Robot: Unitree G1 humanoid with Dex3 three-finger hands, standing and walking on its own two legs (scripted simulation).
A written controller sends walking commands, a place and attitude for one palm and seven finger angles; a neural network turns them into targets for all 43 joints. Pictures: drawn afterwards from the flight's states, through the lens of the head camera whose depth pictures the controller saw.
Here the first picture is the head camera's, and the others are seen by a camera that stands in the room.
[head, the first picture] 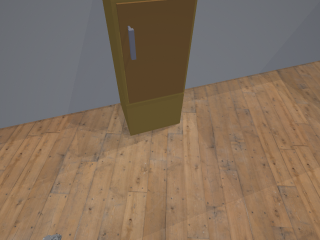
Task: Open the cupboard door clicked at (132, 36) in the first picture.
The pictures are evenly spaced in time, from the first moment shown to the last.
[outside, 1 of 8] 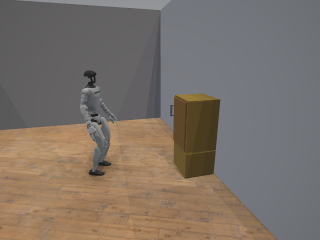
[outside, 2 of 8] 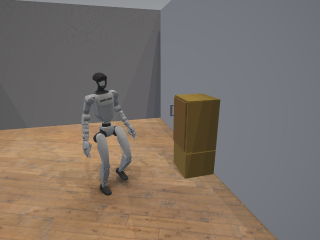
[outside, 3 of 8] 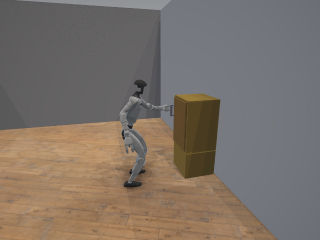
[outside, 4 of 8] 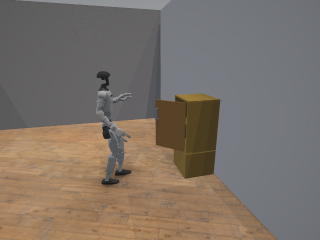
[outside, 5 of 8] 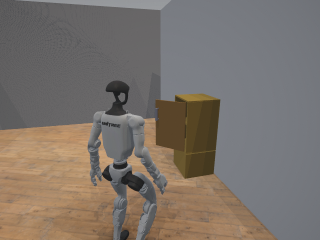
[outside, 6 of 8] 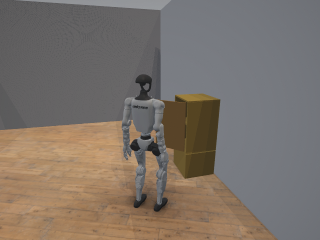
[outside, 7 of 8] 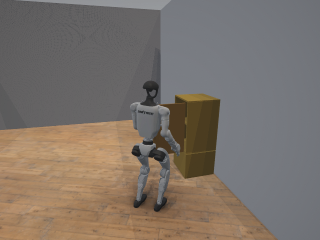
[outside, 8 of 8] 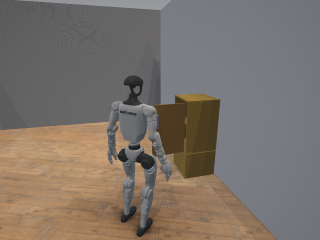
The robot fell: no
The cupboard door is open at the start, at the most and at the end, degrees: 0 95 94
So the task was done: yes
